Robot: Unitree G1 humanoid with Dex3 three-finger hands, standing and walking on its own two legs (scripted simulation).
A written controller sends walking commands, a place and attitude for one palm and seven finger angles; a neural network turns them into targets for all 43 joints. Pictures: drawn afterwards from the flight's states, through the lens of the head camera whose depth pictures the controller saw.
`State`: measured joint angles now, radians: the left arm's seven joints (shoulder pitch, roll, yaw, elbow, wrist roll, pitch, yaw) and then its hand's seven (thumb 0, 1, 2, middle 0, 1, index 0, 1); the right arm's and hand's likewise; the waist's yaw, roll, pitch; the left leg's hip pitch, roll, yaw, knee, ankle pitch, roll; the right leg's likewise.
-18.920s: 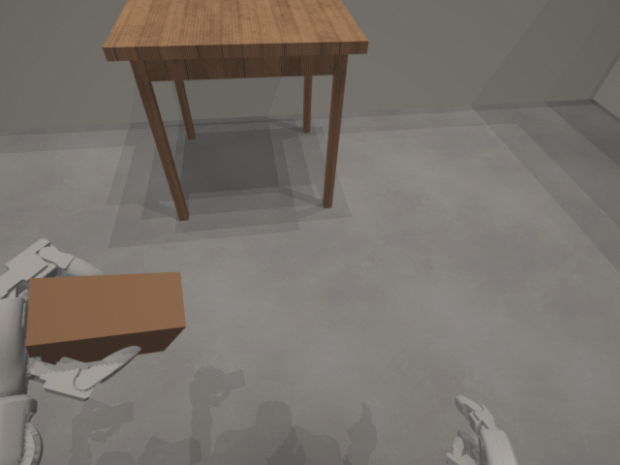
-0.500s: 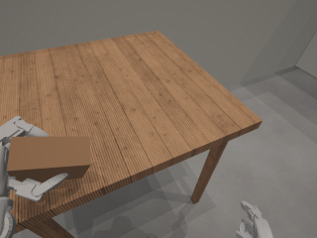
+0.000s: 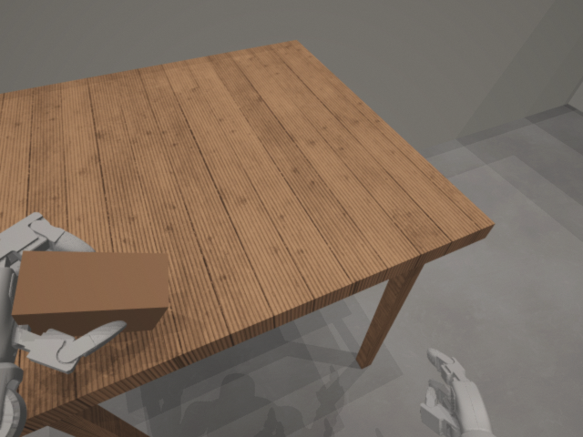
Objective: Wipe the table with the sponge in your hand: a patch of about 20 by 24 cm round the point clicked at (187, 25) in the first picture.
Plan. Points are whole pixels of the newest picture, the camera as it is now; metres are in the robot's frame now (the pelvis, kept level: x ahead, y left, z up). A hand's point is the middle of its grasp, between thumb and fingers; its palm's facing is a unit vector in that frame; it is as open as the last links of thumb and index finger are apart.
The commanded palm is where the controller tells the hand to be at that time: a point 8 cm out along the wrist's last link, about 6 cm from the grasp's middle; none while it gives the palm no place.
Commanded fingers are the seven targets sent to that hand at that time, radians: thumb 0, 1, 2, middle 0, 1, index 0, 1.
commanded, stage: shuffle to correct the standing spot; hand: left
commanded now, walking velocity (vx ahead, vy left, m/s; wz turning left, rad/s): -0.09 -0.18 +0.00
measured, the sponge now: (119, 296) +0.23 +0.20 +0.14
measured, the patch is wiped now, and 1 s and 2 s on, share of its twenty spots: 0.00 0.00 0.00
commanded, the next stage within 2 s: none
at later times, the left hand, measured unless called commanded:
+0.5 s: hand (46, 305) +0.21 +0.25 +0.16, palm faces +0.31 -0.87 -0.39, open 9.9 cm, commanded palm +0.15 +0.30 +0.18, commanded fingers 0.00 0.10 1.30 -1.20 -1.60 -1.20 -1.60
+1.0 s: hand (29, 298) +0.21 +0.27 +0.16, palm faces +0.31 -0.88 -0.37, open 9.9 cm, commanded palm +0.15 +0.32 +0.18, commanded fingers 0.00 0.10 1.30 -1.20 -1.60 -1.20 -1.60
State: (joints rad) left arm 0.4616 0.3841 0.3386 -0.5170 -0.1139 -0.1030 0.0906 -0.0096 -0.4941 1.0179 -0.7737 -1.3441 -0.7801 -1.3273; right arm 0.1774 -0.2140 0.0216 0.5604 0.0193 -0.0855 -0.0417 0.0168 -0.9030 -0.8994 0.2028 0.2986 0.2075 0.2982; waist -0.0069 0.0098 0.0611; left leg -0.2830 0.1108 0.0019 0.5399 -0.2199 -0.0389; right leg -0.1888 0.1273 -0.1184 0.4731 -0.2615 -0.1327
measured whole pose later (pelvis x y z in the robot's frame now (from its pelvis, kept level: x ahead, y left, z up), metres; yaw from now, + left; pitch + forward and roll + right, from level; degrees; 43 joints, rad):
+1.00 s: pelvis -0.01 +0.04 +0.01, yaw +0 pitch -1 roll -1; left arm 0.48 0.39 0.33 -0.53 -0.11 -0.08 0.12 -0.01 -0.49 1.02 -0.78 -1.34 -0.78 -1.33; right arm 0.18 -0.20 0.02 0.56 0.02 -0.08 -0.05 0.02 -0.90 -0.90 0.20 0.30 0.21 0.30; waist -0.01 0.00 0.07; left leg -0.28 0.07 0.03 0.49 -0.18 -0.03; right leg -0.20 0.09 -0.09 0.43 -0.22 -0.09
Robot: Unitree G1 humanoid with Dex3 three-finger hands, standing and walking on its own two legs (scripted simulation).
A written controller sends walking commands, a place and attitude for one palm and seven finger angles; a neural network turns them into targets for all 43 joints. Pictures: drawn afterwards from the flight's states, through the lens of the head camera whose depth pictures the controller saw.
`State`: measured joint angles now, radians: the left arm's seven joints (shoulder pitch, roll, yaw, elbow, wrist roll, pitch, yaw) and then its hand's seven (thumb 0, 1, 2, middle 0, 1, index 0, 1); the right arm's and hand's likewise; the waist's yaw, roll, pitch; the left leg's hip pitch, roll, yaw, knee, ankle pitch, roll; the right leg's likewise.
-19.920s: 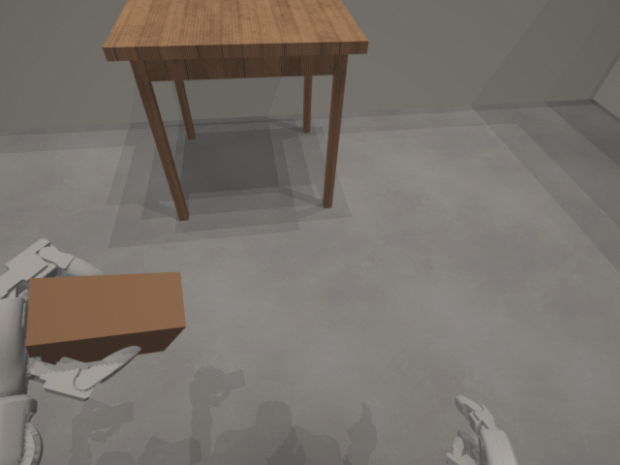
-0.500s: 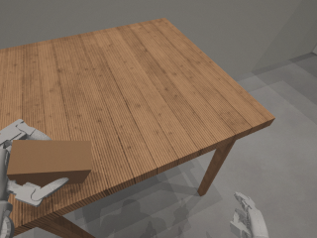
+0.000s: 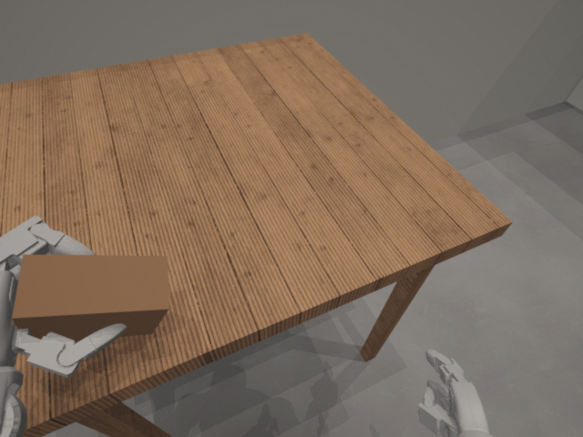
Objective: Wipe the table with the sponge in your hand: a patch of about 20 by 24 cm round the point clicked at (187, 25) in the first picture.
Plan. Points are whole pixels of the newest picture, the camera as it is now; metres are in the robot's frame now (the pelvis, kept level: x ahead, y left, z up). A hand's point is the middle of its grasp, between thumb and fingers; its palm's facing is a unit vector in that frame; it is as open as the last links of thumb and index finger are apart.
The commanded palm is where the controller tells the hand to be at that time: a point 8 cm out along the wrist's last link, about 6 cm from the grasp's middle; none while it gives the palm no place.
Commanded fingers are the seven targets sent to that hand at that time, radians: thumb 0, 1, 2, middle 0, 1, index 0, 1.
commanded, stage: shuffle to correct the standing spot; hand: left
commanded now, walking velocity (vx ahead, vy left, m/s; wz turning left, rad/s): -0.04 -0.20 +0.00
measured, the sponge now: (119, 299) +0.23 +0.20 +0.13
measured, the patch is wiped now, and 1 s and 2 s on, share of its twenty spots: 0.00 0.00 0.00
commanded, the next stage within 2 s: none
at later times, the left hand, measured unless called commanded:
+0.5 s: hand (93, 286) +0.23 +0.22 +0.16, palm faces +0.31 -0.87 -0.39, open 9.9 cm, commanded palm +0.17 +0.27 +0.18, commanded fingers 0.00 0.10 1.30 -1.20 -1.60 -1.20 -1.60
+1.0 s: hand (88, 301) +0.21 +0.21 +0.16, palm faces +0.34 -0.87 -0.37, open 9.9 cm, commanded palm +0.16 +0.26 +0.18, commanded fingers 0.00 0.10 1.30 -1.20 -1.60 -1.20 -1.60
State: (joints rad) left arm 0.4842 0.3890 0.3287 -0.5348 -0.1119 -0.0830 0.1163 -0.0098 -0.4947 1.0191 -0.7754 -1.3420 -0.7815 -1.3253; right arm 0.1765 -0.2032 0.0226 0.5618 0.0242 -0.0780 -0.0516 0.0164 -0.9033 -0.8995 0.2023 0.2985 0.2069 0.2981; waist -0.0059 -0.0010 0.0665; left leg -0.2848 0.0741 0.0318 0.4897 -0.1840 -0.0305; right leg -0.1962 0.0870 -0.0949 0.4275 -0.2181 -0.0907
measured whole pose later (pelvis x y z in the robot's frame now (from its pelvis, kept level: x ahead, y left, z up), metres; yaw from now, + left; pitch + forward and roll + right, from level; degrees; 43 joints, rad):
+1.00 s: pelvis +0.00 -0.02 +0.00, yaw +1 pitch -2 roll -1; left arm 0.49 0.39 0.32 -0.53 -0.13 -0.06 0.12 -0.01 -0.49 1.02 -0.78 -1.34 -0.78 -1.32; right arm 0.17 -0.22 0.02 0.57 0.04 -0.05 -0.05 0.02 -0.90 -0.90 0.20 0.30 0.21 0.30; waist 0.00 0.03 0.06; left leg -0.27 0.09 0.01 0.50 -0.19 -0.05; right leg -0.18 0.11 -0.12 0.44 -0.23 -0.12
